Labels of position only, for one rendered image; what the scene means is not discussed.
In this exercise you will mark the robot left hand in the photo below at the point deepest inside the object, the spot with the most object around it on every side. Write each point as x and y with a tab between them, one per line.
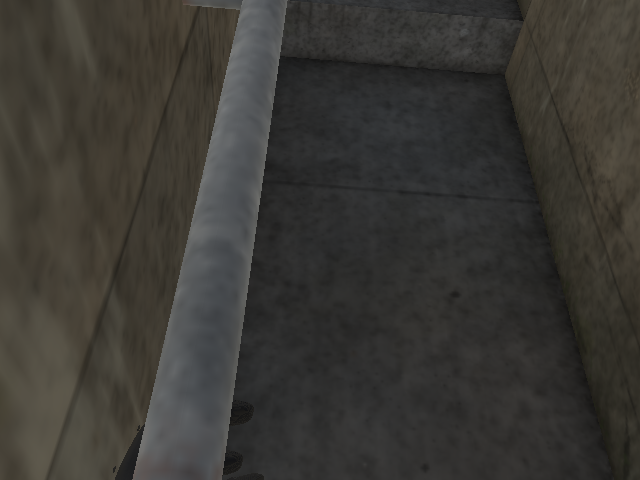
241	413

